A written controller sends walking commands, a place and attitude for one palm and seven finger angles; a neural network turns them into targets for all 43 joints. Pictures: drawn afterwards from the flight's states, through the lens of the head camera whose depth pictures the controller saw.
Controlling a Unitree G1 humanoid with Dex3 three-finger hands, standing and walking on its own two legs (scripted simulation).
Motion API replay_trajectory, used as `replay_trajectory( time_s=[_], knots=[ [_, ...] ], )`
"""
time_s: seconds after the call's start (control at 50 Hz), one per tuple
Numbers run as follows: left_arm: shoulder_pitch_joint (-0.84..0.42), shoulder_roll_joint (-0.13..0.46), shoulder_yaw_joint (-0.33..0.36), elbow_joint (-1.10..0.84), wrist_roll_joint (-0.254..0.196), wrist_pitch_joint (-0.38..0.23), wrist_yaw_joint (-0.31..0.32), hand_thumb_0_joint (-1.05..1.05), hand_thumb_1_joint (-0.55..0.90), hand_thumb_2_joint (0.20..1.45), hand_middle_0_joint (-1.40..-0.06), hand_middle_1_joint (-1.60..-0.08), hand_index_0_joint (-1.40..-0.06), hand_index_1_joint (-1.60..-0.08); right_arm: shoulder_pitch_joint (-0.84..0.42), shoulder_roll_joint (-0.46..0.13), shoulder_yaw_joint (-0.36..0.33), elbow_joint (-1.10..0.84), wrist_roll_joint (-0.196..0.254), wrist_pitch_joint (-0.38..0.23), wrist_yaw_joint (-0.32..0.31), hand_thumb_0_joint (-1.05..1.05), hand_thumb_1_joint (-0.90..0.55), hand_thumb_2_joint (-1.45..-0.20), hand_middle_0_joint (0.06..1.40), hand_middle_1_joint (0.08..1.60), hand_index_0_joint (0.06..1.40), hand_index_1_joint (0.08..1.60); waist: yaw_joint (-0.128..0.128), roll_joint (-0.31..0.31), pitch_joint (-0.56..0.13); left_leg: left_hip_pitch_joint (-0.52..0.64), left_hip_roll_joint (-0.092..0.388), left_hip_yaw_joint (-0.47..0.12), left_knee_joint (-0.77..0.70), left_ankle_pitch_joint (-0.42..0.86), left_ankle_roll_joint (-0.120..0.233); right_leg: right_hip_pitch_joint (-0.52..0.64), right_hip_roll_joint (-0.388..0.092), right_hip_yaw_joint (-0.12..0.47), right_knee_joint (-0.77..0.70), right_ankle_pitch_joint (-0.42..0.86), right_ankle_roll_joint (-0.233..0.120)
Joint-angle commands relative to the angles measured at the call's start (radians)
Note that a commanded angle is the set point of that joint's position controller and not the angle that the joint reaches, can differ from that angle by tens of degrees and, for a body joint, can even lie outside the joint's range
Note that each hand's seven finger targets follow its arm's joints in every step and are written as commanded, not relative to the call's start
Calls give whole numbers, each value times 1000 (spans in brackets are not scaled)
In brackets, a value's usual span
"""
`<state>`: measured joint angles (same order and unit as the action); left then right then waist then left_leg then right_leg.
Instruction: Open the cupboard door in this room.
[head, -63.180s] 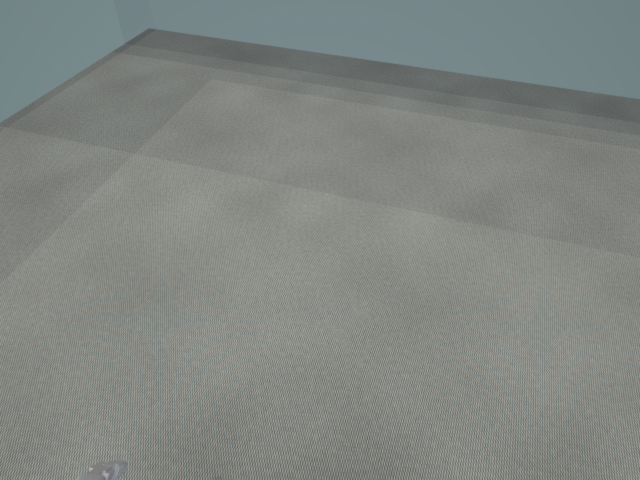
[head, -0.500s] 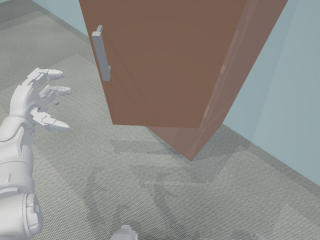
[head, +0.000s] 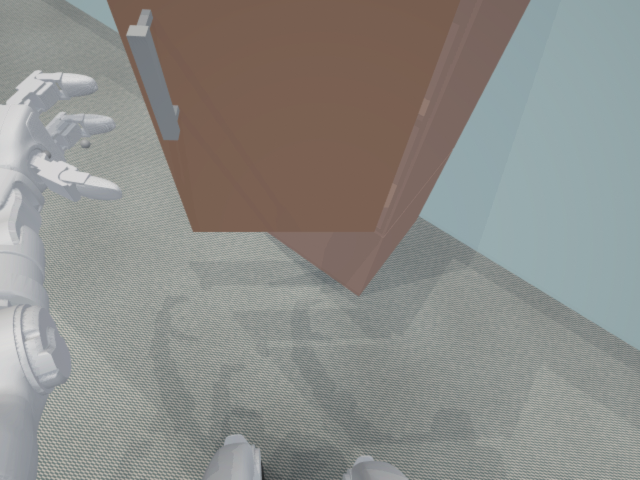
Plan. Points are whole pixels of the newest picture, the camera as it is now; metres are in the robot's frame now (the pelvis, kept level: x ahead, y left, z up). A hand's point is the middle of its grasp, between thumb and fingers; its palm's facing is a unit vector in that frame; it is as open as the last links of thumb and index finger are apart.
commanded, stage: move the hooked fingers beside the handle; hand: left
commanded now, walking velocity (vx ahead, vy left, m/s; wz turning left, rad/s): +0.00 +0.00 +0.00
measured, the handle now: (159, 80) +0.61 +0.19 +0.11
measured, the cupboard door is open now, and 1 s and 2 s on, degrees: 40 40 40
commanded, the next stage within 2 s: slide the fingers in behind the handle in 1.16 s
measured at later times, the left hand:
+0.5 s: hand (109, 99) +0.55 +0.24 +0.12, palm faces +0.01 -1.00 +0.01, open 14.0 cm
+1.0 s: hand (101, 110) +0.54 +0.25 +0.12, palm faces +0.01 -1.00 +0.01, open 14.0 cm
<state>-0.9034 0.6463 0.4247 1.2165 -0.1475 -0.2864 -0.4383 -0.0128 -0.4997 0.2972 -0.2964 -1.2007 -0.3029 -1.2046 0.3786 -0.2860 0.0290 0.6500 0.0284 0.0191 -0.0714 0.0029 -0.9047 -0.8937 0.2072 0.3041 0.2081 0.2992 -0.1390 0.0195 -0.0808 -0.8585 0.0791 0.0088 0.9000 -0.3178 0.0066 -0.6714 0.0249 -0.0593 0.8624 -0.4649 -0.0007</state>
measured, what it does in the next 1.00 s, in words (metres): stands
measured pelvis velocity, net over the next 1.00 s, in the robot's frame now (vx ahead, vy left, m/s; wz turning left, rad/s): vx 0.02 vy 0.01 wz -0.02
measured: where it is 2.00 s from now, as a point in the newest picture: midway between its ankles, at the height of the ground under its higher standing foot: outside the picture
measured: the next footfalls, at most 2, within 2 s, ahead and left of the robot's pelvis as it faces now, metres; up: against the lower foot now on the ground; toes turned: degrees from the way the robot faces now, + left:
none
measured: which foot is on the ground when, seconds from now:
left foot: down 0.00-1.00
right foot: down 0.00-1.00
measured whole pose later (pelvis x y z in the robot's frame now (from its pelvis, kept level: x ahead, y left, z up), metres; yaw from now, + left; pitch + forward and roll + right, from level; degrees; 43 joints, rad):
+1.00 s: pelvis +0.02 +0.01 -0.01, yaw -1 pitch +20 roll -5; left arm -1.02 0.70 0.45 1.25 -0.08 -0.26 -0.38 -0.01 -0.50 0.30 -0.30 -1.20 -0.30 -1.20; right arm 0.41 -0.27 0.03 0.61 0.00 0.08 -0.03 0.00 -0.91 -0.89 0.21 0.30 0.21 0.30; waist -0.19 0.03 -0.10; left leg -0.95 0.09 0.00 0.95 -0.36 0.01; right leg -0.74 0.04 -0.06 0.87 -0.48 0.01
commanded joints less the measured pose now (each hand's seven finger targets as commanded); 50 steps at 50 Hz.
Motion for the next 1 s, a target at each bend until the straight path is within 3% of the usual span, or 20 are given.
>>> replay_trajectory(
  time_s=[0.0, 0.04, 0.1, 0.14, 0.16, 0.2, 0.3, 0.38, 0.44, 0.46, 0.52, 0.6, 0.66, 0.72, 0.74, 0.82, 0.84, 0.88, 0.92, 0.98],
  knots=[
    [-503, 295, 40, -216, -7, -79, 18, 0, -500, 300, -300, -1200, -300, -1200, 154, -187, -66, -57, -8, -10, -13, 0, -900, -900, 200, 300, 200, 300, -24, 148, -437, 519, -33, -66, -46, 252, 31, -97, 40, 27, -117, 288, -11],
    [-523, 289, 32, -208, 5, -77, 23, 0, -500, 300, -300, -1200, -300, -1200, 162, -186, -69, -50, -10, -5, -9, 0, -900, -900, 200, 300, 200, 300, -32, 177, -455, 537, -27, -69, -38, 264, 27, -123, 39, 24, -114, 289, -8],
    [-541, 300, 37, -159, 9, -59, 33, 0, -500, 300, -300, -1200, -300, -1200, 183, -189, -63, -48, -13, 4, -7, 0, -900, -900, 200, 300, 200, 300, -46, 124, -417, 490, -29, -69, -35, 253, 35, -121, 45, 22, -118, 287, -7],
    [-550, 359, 62, -122, 31, -42, 43, 0, -500, 300, -300, -1200, -300, -1200, 195, -197, -62, -50, -10, 11, -9, 0, -900, -900, 200, 300, 200, 300, -47, 119, -412, 453, -27, -65, -31, 244, 36, -116, 43, 28, -117, 290, -2],
    [-592, 344, 40, -134, 38, -39, 46, 0, -500, 300, -300, -1200, -300, -1200, 199, -194, -60, -49, -12, 11, -6, 0, -900, -900, 200, 300, 200, 300, -60, 139, -417, 454, -29, -62, -27, 244, 36, -123, 42, 30, -117, 293, 0],
    [-610, 408, 84, -161, 51, -54, 58, 0, -500, 300, -300, -1200, -300, -1200, 217, -197, -59, -50, -19, 15, -7, 0, -900, -900, 200, 300, 200, 300, -48, 171, -466, 475, -27, -67, -16, 282, 34, -112, 46, 30, -104, 311, -7],
    [-663, 364, 37, -106, 63, -46, 60, 0, -500, 300, -300, -1200, -300, -1200, 242, -192, -54, -44, -24, 23, -1, 0, -900, -900, 200, 300, 200, 300, -85, 179, -433, 470, -21, -72, -7, 285, 33, -155, 52, 22, -106, 301, -4],
    [-629, 414, 62, -56, 80, -16, 56, 0, -500, 300, -300, -1200, -300, -1200, 259, -199, -51, -54, -24, 30, 0, 0, -900, -900, 200, 300, 200, 300, -76, 172, -445, 432, -21, -65, 2, 283, 35, -146, 54, 23, -104, 307, -3],
    [-593, 464, 105, -89, 83, -22, 53, 0, -500, 300, -300, -1200, -300, -1200, 274, -200, -54, -60, -31, 38, 2, 0, -900, -900, 200, 300, 200, 300, -58, 174, -501, 442, -21, -60, 13, 346, 35, -106, 55, 24, -89, 373, -2],
    [-586, 430, 80, -98, 84, -21, 47, 0, -500, 300, -300, -1200, -300, -1200, 271, -196, -55, -64, -30, 40, 6, 0, -900, -900, 200, 300, 200, 300, -59, 198, -502, 453, -24, -57, 13, 353, 33, -115, 57, 22, -88, 377, -3],
    [-597, 439, 105, -164, 69, -37, 43, 0, -500, 300, -300, -1200, -300, -1200, 276, -198, -63, -63, -32, 46, 9, 0, -900, -900, 200, 300, 200, 300, -57, 210, -542, 500, -21, -59, 17, 389, 33, -111, 61, 21, -89, 403, -2],
    [-586, 434, 113, -172, 60, -40, 40, 0, -500, 300, -300, -1200, -300, -1200, 274, -197, -63, -58, -31, 53, 11, 0, -900, -900, 200, 300, 200, 300, -57, 194, -508, 498, -23, -62, 15, 381, 35, -115, 65, 16, -94, 394, -6],
    [-609, 381, 65, -187, 59, -38, 40, 0, -500, 300, -300, -1200, -300, -1200, 266, -194, -66, -50, -28, 56, 14, 0, -900, -900, 200, 300, 200, 300, -73, 229, -492, 534, -18, -70, 12, 383, 29, -155, 65, 12, -99, 377, -7],
    [-600, 369, 73, -201, 53, -43, 47, 0, -500, 300, -300, -1200, -300, -1200, 264, -193, -69, -47, -31, 55, 16, 0, -900, -900, 200, 300, 200, 300, -65, 242, -513, 578, -16, -79, 10, 419, 25, -163, 66, 6, -96, 381, -11],
    [-578, 339, 58, -187, 49, -37, 47, 0, -500, 300, -300, -1200, -300, -1200, 259, -190, -69, -49, -30, 55, 19, 0, -900, -900, 200, 300, 200, 300, -65, 237, -503, 575, -18, -78, 12, 419, 26, -168, 66, 4, -99, 382, -11],
    [-564, 336, 54, -171, 49, -31, 51, 0, -500, 300, -300, -1200, -300, -1200, 250, -193, -66, -54, -28, 59, 20, 0, -900, -900, 200, 300, 200, 300, -65, 199, -481, 554, -19, -79, 7, 410, 27, -159, 64, 4, -96, 383, -10],
    [-571, 300, 27, -167, 47, -26, 52, 0, -500, 300, -300, -1200, -300, -1200, 243, -189, -65, -55, -28, 58, 22, 0, -900, -900, 200, 300, 200, 300, -71, 208, -465, 549, -21, -77, 8, 402, 27, -171, 63, 3, -98, 379, -10],
    [-574, 340, 55, -170, 50, -30, 59, 0, -500, 300, -300, -1200, -300, -1200, 243, -195, -66, -58, -28, 59, 23, 0, -900, -900, 200, 300, 200, 300, -64, 204, -461, 541, -20, -80, 6, 383, 26, -164, 62, 3, -97, 363, -12],
    [-581, 327, 52, -202, 48, -46, 62, 0, -500, 300, -300, -1200, -300, -1200, 236, -191, -67, -63, -30, 57, 25, 0, -900, -900, 200, 300, 200, 300, -58, 222, -502, 570, -21, -81, 12, 419, 24, -157, 63, 6, -88, 387, -13],
    [-570, 328, 53, -176, 44, -46, 64, 0, -500, 300, -300, -1200, -300, -1200, 225, -193, -66, -65, -26, 58, 25, 0, -900, -900, 200, 300, 200, 300, -64, 182, -463, 528, -22, -75, 10, 367, 27, -150, 61, 8, -95, 366, -10]
  ],
)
